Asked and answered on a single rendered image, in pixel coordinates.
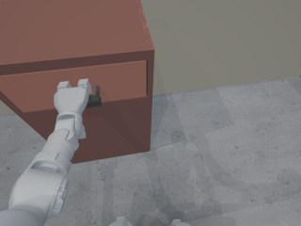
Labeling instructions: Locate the left robot upper arm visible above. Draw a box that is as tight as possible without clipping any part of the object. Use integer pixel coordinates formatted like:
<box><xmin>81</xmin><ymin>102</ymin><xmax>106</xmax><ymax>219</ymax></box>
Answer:
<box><xmin>0</xmin><ymin>169</ymin><xmax>69</xmax><ymax>226</ymax></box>

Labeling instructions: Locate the robot right shin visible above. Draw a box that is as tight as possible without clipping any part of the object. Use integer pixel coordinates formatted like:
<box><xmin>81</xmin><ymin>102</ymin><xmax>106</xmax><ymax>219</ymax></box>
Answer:
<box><xmin>171</xmin><ymin>219</ymin><xmax>181</xmax><ymax>224</ymax></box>

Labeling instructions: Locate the left robot hand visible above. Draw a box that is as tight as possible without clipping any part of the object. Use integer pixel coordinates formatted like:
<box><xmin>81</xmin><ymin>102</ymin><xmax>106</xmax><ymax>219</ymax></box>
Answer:
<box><xmin>54</xmin><ymin>78</ymin><xmax>92</xmax><ymax>139</ymax></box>

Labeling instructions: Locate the handle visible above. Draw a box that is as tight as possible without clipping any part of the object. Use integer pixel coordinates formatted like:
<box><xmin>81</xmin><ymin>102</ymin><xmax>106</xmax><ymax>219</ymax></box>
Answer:
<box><xmin>86</xmin><ymin>86</ymin><xmax>102</xmax><ymax>108</ymax></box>

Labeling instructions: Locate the robot shin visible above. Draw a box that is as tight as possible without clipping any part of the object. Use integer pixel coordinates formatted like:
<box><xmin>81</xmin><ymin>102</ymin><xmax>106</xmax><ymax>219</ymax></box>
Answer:
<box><xmin>171</xmin><ymin>219</ymin><xmax>181</xmax><ymax>224</ymax></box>
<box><xmin>116</xmin><ymin>217</ymin><xmax>127</xmax><ymax>221</ymax></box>

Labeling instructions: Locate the drawer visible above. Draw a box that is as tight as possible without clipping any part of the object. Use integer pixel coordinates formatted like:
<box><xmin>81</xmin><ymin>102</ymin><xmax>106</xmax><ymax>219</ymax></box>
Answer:
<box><xmin>0</xmin><ymin>60</ymin><xmax>147</xmax><ymax>113</ymax></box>

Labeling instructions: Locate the cabinet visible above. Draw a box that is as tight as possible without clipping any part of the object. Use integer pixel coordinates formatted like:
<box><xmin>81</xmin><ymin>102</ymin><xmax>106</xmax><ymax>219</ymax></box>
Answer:
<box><xmin>0</xmin><ymin>0</ymin><xmax>155</xmax><ymax>164</ymax></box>

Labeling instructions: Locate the left robot forearm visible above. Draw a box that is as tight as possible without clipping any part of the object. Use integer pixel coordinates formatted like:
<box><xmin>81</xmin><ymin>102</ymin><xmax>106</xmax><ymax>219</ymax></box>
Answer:
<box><xmin>8</xmin><ymin>111</ymin><xmax>83</xmax><ymax>208</ymax></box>

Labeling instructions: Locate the robot left shin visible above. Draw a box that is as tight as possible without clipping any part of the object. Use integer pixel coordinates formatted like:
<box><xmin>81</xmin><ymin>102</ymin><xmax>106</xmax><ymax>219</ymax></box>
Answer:
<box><xmin>116</xmin><ymin>217</ymin><xmax>127</xmax><ymax>221</ymax></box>

